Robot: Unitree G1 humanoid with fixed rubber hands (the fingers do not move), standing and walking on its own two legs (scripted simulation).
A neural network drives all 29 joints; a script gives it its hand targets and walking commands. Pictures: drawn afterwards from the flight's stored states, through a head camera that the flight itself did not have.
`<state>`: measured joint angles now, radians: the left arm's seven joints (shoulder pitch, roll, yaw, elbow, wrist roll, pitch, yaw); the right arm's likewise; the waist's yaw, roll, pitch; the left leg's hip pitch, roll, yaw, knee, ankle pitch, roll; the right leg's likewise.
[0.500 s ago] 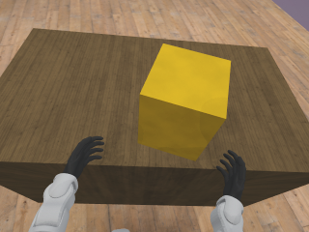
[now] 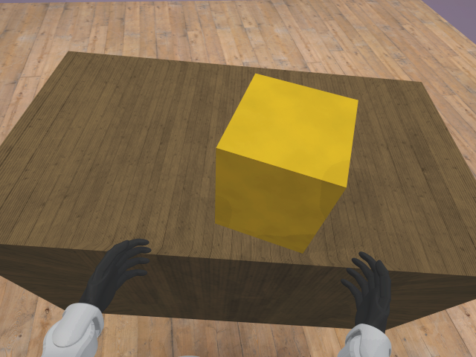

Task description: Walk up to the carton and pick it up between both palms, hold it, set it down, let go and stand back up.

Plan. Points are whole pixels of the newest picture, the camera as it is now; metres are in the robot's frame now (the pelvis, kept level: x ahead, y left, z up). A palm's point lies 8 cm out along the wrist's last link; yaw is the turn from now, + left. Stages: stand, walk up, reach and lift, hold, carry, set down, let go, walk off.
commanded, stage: set down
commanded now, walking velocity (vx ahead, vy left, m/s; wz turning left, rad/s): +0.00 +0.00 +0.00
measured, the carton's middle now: (280, 167) +0.46 -0.06 +0.01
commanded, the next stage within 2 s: let go in 1.92 s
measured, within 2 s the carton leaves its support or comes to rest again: neither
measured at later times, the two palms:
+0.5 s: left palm (106, 298) +0.20 +0.22 -0.02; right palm (375, 311) +0.20 -0.19 +0.00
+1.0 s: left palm (103, 312) +0.18 +0.23 -0.03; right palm (373, 329) +0.18 -0.20 -0.03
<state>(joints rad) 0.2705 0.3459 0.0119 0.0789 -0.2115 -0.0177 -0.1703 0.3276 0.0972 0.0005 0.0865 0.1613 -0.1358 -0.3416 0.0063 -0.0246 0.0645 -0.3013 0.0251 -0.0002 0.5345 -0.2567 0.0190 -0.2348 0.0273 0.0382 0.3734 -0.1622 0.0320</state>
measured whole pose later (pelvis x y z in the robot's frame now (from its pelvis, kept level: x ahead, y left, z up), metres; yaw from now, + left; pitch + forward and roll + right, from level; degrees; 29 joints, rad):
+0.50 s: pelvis +0.02 -0.01 +0.00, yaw +0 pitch +3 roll -2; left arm 0.37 0.35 0.01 0.06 -0.20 -0.06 -0.17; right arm 0.38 0.05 0.01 0.12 0.16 -0.22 -0.25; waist 0.01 -0.02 0.07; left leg -0.28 0.03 0.00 0.48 -0.26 0.00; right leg -0.23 0.03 0.04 0.35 -0.18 0.02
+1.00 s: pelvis +0.02 -0.01 +0.00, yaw +0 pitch +3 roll -2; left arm 0.38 0.35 0.00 0.17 -0.18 -0.03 -0.12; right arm 0.38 0.00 0.01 0.31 0.10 -0.25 -0.15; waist 0.01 -0.02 0.03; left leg -0.27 0.03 0.00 0.47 -0.25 0.00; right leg -0.23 0.03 0.04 0.36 -0.18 0.02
